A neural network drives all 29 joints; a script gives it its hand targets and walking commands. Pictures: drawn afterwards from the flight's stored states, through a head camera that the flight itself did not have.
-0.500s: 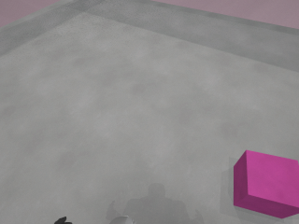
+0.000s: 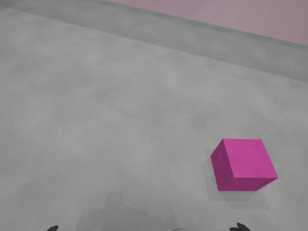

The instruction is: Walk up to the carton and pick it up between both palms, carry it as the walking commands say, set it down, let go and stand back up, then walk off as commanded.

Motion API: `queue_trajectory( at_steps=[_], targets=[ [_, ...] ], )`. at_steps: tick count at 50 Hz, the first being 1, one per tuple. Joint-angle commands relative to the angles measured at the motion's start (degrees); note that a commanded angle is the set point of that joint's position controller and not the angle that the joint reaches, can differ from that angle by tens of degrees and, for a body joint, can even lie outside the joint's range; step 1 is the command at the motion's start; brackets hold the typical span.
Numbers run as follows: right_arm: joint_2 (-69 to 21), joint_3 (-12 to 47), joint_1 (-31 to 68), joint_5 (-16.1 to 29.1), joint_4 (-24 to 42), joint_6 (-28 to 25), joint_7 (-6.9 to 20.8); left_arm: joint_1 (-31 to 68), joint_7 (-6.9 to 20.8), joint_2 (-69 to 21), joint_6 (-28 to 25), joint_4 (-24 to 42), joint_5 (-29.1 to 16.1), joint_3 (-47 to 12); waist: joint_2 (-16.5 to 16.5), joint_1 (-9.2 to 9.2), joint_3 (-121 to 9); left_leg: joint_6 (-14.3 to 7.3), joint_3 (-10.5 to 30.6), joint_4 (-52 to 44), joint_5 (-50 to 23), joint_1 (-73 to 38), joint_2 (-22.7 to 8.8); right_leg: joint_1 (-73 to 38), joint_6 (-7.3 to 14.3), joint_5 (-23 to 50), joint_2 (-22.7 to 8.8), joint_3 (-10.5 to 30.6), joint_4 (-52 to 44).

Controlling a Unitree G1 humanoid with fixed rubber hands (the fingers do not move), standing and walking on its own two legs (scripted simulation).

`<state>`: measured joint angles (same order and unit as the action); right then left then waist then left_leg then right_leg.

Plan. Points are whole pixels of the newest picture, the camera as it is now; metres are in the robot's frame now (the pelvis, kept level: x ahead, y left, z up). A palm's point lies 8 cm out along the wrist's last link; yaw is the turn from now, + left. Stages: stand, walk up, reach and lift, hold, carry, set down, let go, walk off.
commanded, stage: walk off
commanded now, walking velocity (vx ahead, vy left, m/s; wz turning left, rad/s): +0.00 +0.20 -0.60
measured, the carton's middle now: (239, 165) +0.61 -0.58 -0.65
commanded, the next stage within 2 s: stand in 0.66 s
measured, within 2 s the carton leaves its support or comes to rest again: neither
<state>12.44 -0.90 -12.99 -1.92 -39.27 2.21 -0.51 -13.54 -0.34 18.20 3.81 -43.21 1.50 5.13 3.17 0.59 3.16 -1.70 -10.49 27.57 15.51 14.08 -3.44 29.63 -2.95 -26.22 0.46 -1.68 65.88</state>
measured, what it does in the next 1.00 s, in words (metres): steps to the left, turning right: right foot, then left foot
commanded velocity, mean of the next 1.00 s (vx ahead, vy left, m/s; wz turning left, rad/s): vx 0.00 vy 0.13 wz -0.38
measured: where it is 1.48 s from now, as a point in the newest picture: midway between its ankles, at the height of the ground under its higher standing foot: outside the picture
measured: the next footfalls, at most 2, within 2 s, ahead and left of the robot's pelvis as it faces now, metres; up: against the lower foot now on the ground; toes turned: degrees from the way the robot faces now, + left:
right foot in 0.18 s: +0.01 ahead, -0.05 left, +0.00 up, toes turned -14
left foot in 0.62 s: +0.14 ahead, +0.27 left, +0.00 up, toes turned -19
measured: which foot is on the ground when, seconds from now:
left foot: down 0.00-0.18, up 0.20-0.60, down 0.62-1.00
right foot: up 0.00-0.16, down 0.18-0.62, up 0.64-0.98, down 1.00-1.00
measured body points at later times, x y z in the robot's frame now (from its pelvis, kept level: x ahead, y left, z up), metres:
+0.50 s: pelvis +0.02 +0.10 +0.01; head +0.06 +0.05 +0.45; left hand +0.17 +0.37 -0.09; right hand +0.07 -0.19 -0.13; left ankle +0.09 +0.28 -0.68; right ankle -0.03 -0.04 -0.74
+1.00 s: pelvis +0.06 +0.20 +0.00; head +0.10 +0.19 +0.45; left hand +0.32 +0.34 -0.12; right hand -0.02 -0.05 -0.13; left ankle +0.10 +0.28 -0.74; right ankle -0.02 +0.13 -0.74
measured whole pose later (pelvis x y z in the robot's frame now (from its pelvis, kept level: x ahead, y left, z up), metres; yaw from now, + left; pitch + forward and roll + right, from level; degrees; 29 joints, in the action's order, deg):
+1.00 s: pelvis +0.06 +0.20 +0.00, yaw -29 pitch +1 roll -1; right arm 13.3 -0.7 -17.9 -0.8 -44.9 0.3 -1.0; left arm -6.0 0.5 13.8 3.3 -43.8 0.7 2.0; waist 0.4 -2.2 3.3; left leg -2.5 -10.2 29.5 16.5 13.7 -2.4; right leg 10.9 -1.5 -18.0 1.4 -1.2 28.4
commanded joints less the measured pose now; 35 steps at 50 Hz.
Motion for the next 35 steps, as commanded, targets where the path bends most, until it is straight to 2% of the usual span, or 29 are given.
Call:
queue_trajectory(
  at_steps=[1, 3, 5, 6, 7, 8, 9, 10, 11, 12, 13, 14, 15, 18, 24, 26, 28, 29, 30, 31, 32, 33, 34, 35],
  targets=[
    [7.11, -1.76, -3.45, -0.22, 1.71, -0.45, -0.96, 2.11, 0.44, 2.04, -0.28, 4.24, -0.11, 0.04, -14.5, -2.17, -3.8, -8.55, 8.09, -7.43, -19.57, -9.15, -12.94, 2.57, 0.43, -1.31, -1.6, -2.21, -7.61],
    [7.58, -1.8, -4.86, -0.61, 0.95, -0.37, -0.87, 4.22, 0.53, 0.54, -0.33, 5.18, -0.33, -0.74, -14.51, -2.9, -4.51, -9.14, 6.5, -5.56, -24.16, -8.74, -13.48, -2.64, 1.74, -4.28, -1.2, -4.03, -15.52],
    [8.41, -1.96, -6.22, -0.68, 0.04, -0.34, -0.69, 4.14, 0.45, -0.15, -0.51, 5.37, -0.65, -1.19, -13.75, -2.91, -5.55, -9.56, 6.21, -3.54, -29.77, -9.64, -14.2, -6.48, 2.78, -3.17, -0.69, -5.15, -21.94],
    [8.88, -2.06, -6.21, -0.47, -0.35, -0.23, -0.58, 3.37, 0.37, -0.71, -0.71, 5.25, -0.72, -1.43, -12.82, -2.12, -5.89, -9.18, 5.54, -2.21, -30.02, -9.43, -14.04, -8.76, 3.18, -0.52, -0.51, -5.99, -26.21],
    [9.19, -2.15, -6.15, -0.11, -0.59, -0.06, -0.52, 2.22, 0.24, -0.94, -1.15, 5.03, -0.5, -1.58, -11.26, -0.98, -6.27, -7.89, 3.71, 0.59, -27.22, -7.36, -12.93, -13.14, 3.53, 3.74, -0.17, -6.37, -32.0],
    [9.91, -2.48, -5.49, 0.4, -0.6, 0.14, -0.53, -1.51, -0.01, 0.02, -1.84, 4.27, -0.12, -1.31, -9.31, 1.8, -6.69, -4.82, 1.25, 5.06, -22.84, -1.34, -11.63, -21.7, 3.99, 12.47, -1.65, -4.28, -41.08],
    [8.43, -2.18, -6.56, 0.79, -0.25, -0.02, -0.46, -5.91, -0.51, 5.31, -2.47, 3.98, 0.87, 0.04, 0.3, 4.64, -7.65, -0.14, -1.77, 15.06, -10.69, 11.73, -8.46, -34.0, 5.24, 12.65, -12.09, 9.17, -48.4],
    [5.76, -1.41, -5.65, 0.44, 3.81, 0.13, -0.28, -7.38, -1.09, 15.59, -2.22, 5.05, 0.7, 2.48, 18.41, 4.64, -6.44, 4.64, -0.01, 26.29, 21.46, 27.61, -0.03, -35.88, 14.98, 37.26, -33.19, 35.63, -49.0],
    [9.91, -2.41, -0.27, -0.85, 3.88, 1.12, -0.23, -11.19, -1.84, 12.79, -1.55, 2.33, -0.38, 2.46, 7.45, 7.0, -6.62, 5.74, 8.86, 35.53, 20.34, 26.25, -1.51, -31.75, 19.66, 42.23, -32.6, 31.72, -47.51],
    [9.77, -2.6, 0.59, -0.3, 3.63, 1.48, 0.41, -8.63, -2.17, 10.0, -1.24, 2.6, -0.55, 1.43, 4.35, 4.93, -3.4, 6.73, 10.49, 38.68, 15.14, 26.45, -1.91, -28.14, 18.43, 40.56, -28.59, 26.21, -47.26],
    [9.05, -2.54, -0.18, 0.15, 2.7, 1.37, 0.85, -3.93, -2.08, 8.26, -1.2, 3.5, -0.44, 0.88, 2.26, 2.81, -1.59, 7.31, 11.01, 37.69, 9.58, 25.74, -2.65, -25.72, 15.46, 37.83, -24.06, 21.11, -47.84],
    [9.27, -2.85, -0.63, -0.26, 2.45, 1.47, 1.1, -0.74, -2.09, 7.85, -1.57, 4.15, -0.64, 0.56, 3.44, 1.39, -1.18, 7.66, 11.07, 36.7, 5.72, 25.2, -2.43, -24.76, 12.97, 38.48, -20.52, 17.54, -47.95],
    [8.8, -2.95, -2.83, -0.55, 1.39, 1.74, 1.48, 0.65, -1.93, 7.1, -1.93, 4.49, -0.69, 0.34, 4.49, 0.81, -2.53, 8.13, 10.52, 36.96, 2.81, 22.54, -1.68, -23.82, 11.75, 41.15, -17.91, 14.33, -47.15],
    [6.93, -2.88, -3.25, -0.14, 1.58, 2.11, 2.43, -0.92, -1.51, 8.02, -2.91, 3.81, -0.44, 0.87, 4.64, 0.59, -5.05, 8.59, 9.33, 36.14, -0.12, 19.73, -0.31, -21.94, 10.04, 42.45, -15.18, 11.81, -45.42],
    [5.55, -2.41, 3.1, 0.23, 4.77, 2.44, 3.19, -3.38, -0.92, 11.53, -2.5, 3.37, 0.26, 2.79, 11.21, 3.41, -1.98, 9.13, 7.98, 20.32, 0.8, 15.94, 1.28, -16.11, 9.45, 19.3, -12.9, 15.83, -46.93],
    [5.8, -2.54, 3.19, 0.35, 5.26, 2.21, 2.98, -2.34, -0.68, 12.64, -2.43, 3.85, 0.34, 3.01, 12.81, 3.39, -2.54, 8.71, 7.99, 14.6, 3.99, 11.15, 1.99, -13.92, 9.35, 17.87, -13.58, 17.88, -46.34],
    [6.73, -3.03, 0.01, 0.57, 4.49, 1.91, 2.34, -0.05, -0.64, 13.48, -2.51, 4.58, 0.45, 3.03, 14.01, 1.8, -3.63, 7.35, 8.07, 6.82, 4.78, 3.16, 2.74, -10.67, 7.47, 22.16, -14.34, 20.38, -44.54],
    [6.87, -3.29, -4.41, 0.64, 2.79, 1.58, 1.88, 1.62, -0.85, 13.09, -2.56, 4.87, 0.35, 2.81, 12.53, -0.83, -4.43, 6.15, 7.83, -1.32, -0.53, -3.47, 2.88, -8.5, 5.65, 23.57, -13.36, 20.42, -41.66],
    [8.5, -3.82, -8.7, -0.09, 1.19, 0.81, 1.32, 0.69, -0.96, 10.29, -2.96, 4.72, 0.38, 1.96, 8.04, -2.73, -6.34, 5.08, 7.33, -6.42, -2.09, -11.62, 1.64, -5.01, 3.42, 21.06, -9.92, 17.78, -36.21],
    [12.31, -4.5, -11.16, -0.7, 0.78, 0.13, 1.15, -3.29, -1.01, 4.97, -3.02, 4.55, 0.94, 0.83, -6.52, -2.22, -9.08, 3.37, 18.05, -12.26, 2.72, -18.13, -10.49, 1.01, 1.42, 2.8, -3.04, 10.66, -23.7],
    [20.27, -5.59, -6.04, -0.09, 3.3, 0.29, 1.34, -4.2, -1.8, 0.31, -2.57, 6.52, 0.46, -0.23, -24.16, -1.07, -8.46, -3.31, 25.57, -12.09, -5.34, -12.32, -21.11, 8.51, -0.05, -13.04, 4.15, 4.16, -11.57],
    [16.93, -5.01, -4.26, 0.11, 3.82, 0.19, 1.7, -1.17, -2.31, 3.07, -1.71, 6.49, 0.49, 0.15, -24.96, -2.94, -8.32, -7.13, 24.98, -14.73, -4.99, -4.45, -20.52, 5.92, 1.23, -12.54, 0.57, 4.95, -0.65],
    [11.33, -3.26, -2.31, 0.18, 3.52, -0.2, 1.67, 0.84, -1.87, 5.39, -1.24, 5.81, 0.21, 1.09, -18.38, -1.96, -4.98, -6.14, 20.89, -13.96, -4.21, 0.14, -17.16, 4.63, 2.09, -8.22, 0.42, 6.38, 3.29],
    [9.1, -2.38, 0.3, 0.12, 3.41, -0.34, 1.4, -0.14, -1.12, 6.44, -1.1, 4.52, -0.15, 1.74, -14.66, 0.04, -3.59, -4.31, 16.83, -12.51, -6.77, 0.61, -13.7, 3.73, 2.24, -4.11, -0.13, 6.89, 4.14]
  ],
)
